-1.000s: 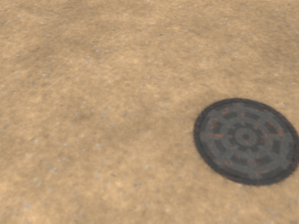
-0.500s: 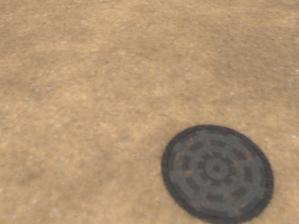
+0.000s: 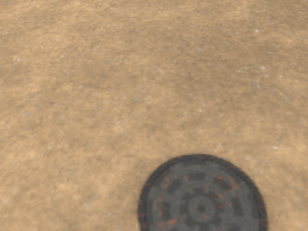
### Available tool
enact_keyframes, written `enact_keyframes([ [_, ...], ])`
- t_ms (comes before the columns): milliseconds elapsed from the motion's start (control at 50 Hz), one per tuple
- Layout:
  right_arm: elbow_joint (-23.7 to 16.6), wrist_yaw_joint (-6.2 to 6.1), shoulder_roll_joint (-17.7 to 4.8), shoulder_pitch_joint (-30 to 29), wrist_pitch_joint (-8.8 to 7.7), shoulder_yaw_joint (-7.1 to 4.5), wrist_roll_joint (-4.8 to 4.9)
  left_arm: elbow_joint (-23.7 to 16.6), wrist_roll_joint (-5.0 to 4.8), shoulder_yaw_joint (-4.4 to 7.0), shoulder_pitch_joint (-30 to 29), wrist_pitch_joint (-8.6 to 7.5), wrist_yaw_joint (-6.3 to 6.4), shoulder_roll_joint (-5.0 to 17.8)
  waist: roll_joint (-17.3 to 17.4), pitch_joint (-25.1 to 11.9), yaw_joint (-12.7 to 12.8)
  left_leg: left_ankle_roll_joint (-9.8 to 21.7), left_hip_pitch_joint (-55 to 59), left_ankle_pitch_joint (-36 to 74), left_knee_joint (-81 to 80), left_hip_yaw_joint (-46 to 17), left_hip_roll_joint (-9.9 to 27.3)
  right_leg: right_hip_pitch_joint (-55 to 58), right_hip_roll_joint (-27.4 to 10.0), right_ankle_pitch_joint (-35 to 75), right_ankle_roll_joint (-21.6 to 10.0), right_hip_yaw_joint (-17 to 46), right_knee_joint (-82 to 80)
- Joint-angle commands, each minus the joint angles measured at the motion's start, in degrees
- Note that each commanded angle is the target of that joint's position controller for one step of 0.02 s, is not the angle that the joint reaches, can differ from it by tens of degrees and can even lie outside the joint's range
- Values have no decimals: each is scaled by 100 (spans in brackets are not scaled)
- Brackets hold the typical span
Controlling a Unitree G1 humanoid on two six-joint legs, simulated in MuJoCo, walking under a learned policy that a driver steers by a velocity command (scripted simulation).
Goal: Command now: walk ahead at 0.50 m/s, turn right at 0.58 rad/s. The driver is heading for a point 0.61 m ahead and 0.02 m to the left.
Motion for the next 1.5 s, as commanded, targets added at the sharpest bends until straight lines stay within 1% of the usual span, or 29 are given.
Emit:
enact_keyframes([
  [20,-497,26,-381,-534,-37,-46,31,-280,6,186,361,-61,28,862,-484,-49,129,-32,-115,594,-624,258,-289,122,-1401,2182,-566,1252,-377],
  [120,-816,51,-474,-1136,-143,8,91,-320,92,200,620,-35,105,966,-588,-33,296,135,79,523,-1522,189,-576,698,-1586,2735,-490,1630,96],
  [160,-713,37,-589,-656,-197,-19,98,-391,105,203,360,-59,142,1028,-672,-108,12,324,965,311,-1999,205,-685,537,-1642,3044,-277,1618,317],
  [200,-321,-60,-810,579,-286,-137,79,-387,83,184,190,-125,93,1046,-450,-645,-564,589,2677,220,-2480,372,-916,267,-1334,3964,-38,1320,1586],
  [220,-201,-140,-1074,1390,-352,-215,-14,-440,47,111,231,-175,47,817,-109,-1247,-902,842,3925,-256,-2602,-342,-176,-371,-1016,2996,85,1052,2876],
  [240,-189,-180,-1676,1890,-329,-355,-142,-577,-136,-8,881,-190,31,255,1129,-2054,-720,1523,5470,-854,-2892,-2896,1447,-1973,-157,-270,350,434,4757],
  [260,-97,-119,-1505,1690,-233,-365,7,-475,31,18,1035,-158,48,590,1157,-1941,-536,1792,5132,-1437,-3563,-4303,1684,-2699,-151,-1755,313,414,5385],
  [280,-197,-92,-1009,1149,-207,-262,78,-431,128,37,660,-105,45,688,390,-933,-381,1732,4248,-2009,-3659,-3542,1475,-2923,-506,-1272,304,476,5604],
  [300,-219,-58,-650,818,-221,-174,96,-506,168,8,208,-100,-8,646,-43,-432,-377,1601,3579,-1703,-3775,-2719,1143,-2876,-695,-894,317,414,5322],
  [340,-60,-70,-495,790,-280,-107,93,-596,224,-18,-5,-31,-89,533,316,-122,-220,1367,2957,-543,-3983,-1641,646,-2614,-925,-701,384,317,4804],
  [420,240,-4,-625,1187,-459,-144,188,-653,255,-82,-202,64,-161,408,382,-178,-135,1500,2970,765,-4186,-918,514,-2752,-1003,-359,532,106,4401],
  [600,672,14,-793,1899,-393,-193,197,-1191,174,-301,-2010,-2,-217,210,342,64,-546,1328,3245,1458,-4229,-129,359,-2382,-1162,770,664,-680,1871],
  [660,768,-21,-880,1939,-332,-215,171,-1226,188,-261,-1990,-38,-159,323,356,55,-455,1248,3618,2020,-3817,-190,571,-2053,-1041,327,456,-725,1498],
  [700,844,-46,-822,1919,-274,-189,198,-872,277,-180,-997,-132,-83,409,93,-375,6,1044,3592,3236,-2448,140,277,-725,-766,409,241,-794,808],
  [720,774,-65,-653,1919,-277,-125,229,-626,386,-96,-107,-209,-16,646,-156,-1006,334,864,2966,2571,-1265,343,4,556,-1293,658,40,-261,779],
  [740,505,-57,-67,2291,-294,37,405,-583,469,58,494,-212,63,1287,-1360,-1814,342,534,1182,-210,782,836,-731,2263,-3082,1706,-623,1924,729],
  [760,633,-138,-543,2344,-239,-113,285,-501,148,102,550,-129,59,1297,-1330,-1986,324,530,720,-2374,1705,357,-1136,1984,-3485,3406,-1029,2832,385],
  [780,644,-164,-584,2086,-174,-154,226,-528,36,15,90,-125,42,971,-781,-1333,70,563,623,-2167,1965,-36,-819,1395,-3159,3995,-957,1841,491],
  [800,640,-147,-400,1887,-168,-98,213,-567,40,-103,-332,-158,33,548,-631,-833,-85,549,623,-1913,1736,-19,-657,775,-2874,4359,-788,1187,362],
  [840,692,-115,-326,1810,-45,-104,128,-534,30,-223,-757,-181,58,191,-722,-398,-393,458,1017,-1505,1092,51,-441,-49,-2346,4246,-369,461,12],
  [940,824,-70,-81,1774,164,-59,99,-297,72,-241,-777,-262,82,323,-657,-603,-639,292,1720,-748,160,248,-570,-541,-2060,4777,-367,-264,-105],
  [1080,880,-240,-83,1080,197,39,148,143,102,-275,-421,-95,127,321,-721,-466,-329,425,2392,-459,-1626,415,-607,-577,-2101,3202,-319,-63,70],
  [1120,982,-275,-70,1162,139,75,110,210,56,-293,-519,-24,168,277,-423,-333,-475,519,3048,283,-2793,316,-518,-853,-1951,1790,-57,32,254],
  [1160,1056,-322,-672,1279,28,-12,70,287,106,-305,46,-1,180,85,357,-321,-71,735,3618,2191,-2874,-638,454,-1215,-1315,67,314,-177,574],
  [1180,1103,-294,-525,987,50,21,207,546,33,-371,450,90,202,-188,764,-285,45,1054,2922,1864,-3000,-798,603,-687,-1064,-495,400,-360,299],
  [1200,1072,-252,-238,782,52,84,212,641,64,-354,288,143,234,-47,564,8,-27,938,2517,1301,-3137,-726,386,-397,-1098,-262,460,-297,176],
  [1240,1170,-252,-138,812,50,111,211,662,66,-286,-44,166,234,142,376,7,-169,700,2510,1027,-3145,-393,-6,-154,-1240,327,443,-178,161],
  [1340,1435,-310,-114,974,64,106,235,906,51,-332,-119,154,264,-50,-48,-45,-244,677,2928,1106,-3123,-285,-93,-209,-1354,512,491,-141,28],
  [1500,1741,-331,-37,1027,89,139,219,1209,54,-368,-103,201,313,-143,-158,30,-251,673,2894,980,-3201,-246,-142,-119,-1406,545,501,-143,10],
])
